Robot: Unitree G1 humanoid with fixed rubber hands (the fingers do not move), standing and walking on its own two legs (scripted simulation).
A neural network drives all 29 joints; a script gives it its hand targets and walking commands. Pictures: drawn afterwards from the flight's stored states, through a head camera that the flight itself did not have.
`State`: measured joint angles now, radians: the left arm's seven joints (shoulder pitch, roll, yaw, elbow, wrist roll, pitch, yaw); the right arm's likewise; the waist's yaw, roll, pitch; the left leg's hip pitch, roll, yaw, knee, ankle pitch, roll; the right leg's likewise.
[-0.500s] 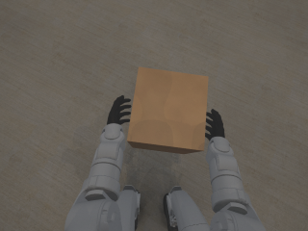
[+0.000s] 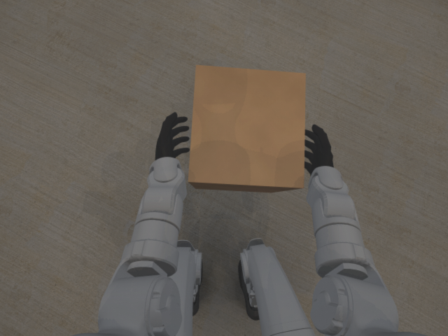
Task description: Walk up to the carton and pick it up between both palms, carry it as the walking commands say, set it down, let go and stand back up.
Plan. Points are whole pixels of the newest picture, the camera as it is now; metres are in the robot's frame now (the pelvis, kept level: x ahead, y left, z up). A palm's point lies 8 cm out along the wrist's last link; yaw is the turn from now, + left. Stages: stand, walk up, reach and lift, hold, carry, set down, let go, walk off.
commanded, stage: set down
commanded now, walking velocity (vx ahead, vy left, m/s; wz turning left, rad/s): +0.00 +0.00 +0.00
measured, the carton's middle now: (240, 141) +0.48 -0.06 -0.16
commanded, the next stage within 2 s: none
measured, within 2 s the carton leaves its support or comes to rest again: neither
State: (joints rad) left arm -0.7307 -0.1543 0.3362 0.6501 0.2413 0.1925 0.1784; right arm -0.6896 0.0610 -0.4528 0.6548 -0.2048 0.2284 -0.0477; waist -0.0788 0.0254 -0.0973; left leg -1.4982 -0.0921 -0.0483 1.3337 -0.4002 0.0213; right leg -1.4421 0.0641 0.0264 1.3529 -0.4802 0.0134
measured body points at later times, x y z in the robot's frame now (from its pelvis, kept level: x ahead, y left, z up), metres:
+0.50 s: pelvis -0.03 -0.02 -0.08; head +0.22 -0.03 +0.29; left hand +0.46 +0.08 -0.16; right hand +0.42 -0.20 -0.18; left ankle +0.10 +0.09 -0.58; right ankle +0.07 -0.12 -0.58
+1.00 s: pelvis -0.03 +0.00 -0.15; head +0.26 -0.01 +0.19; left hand +0.49 +0.08 -0.25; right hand +0.45 -0.20 -0.26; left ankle +0.10 +0.09 -0.58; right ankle +0.07 -0.12 -0.58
